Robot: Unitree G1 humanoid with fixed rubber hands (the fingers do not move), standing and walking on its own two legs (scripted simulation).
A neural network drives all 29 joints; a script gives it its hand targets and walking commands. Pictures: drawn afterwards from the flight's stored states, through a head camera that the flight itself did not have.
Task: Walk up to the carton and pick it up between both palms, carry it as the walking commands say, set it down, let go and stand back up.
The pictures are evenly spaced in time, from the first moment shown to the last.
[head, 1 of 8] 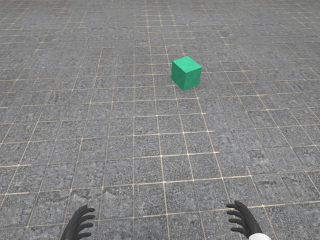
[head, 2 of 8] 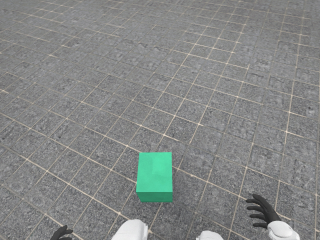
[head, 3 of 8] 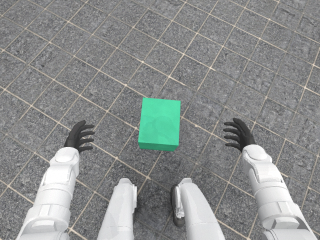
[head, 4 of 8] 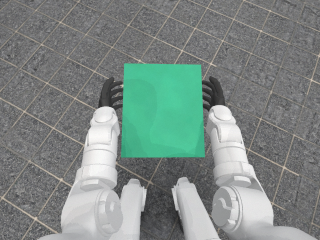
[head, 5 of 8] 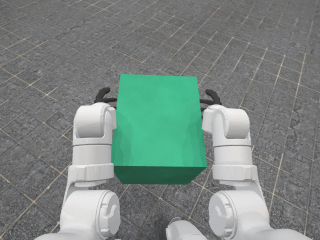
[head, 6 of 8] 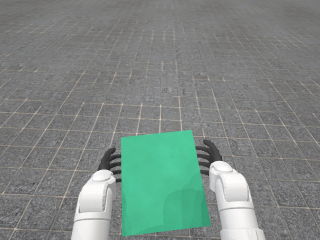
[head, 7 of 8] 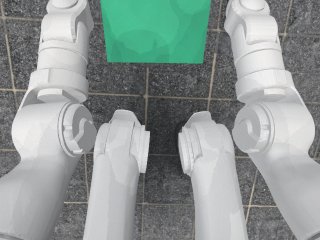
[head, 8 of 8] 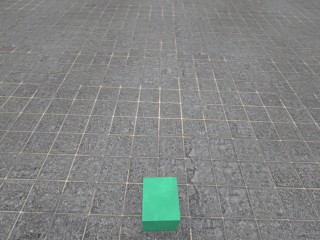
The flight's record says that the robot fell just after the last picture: no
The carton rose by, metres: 0.70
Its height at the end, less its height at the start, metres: +0.00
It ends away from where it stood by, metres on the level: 1.58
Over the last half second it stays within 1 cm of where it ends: yes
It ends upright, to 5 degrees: yes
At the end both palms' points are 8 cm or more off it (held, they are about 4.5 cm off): yes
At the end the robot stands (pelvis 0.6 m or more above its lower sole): yes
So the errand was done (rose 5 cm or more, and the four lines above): yes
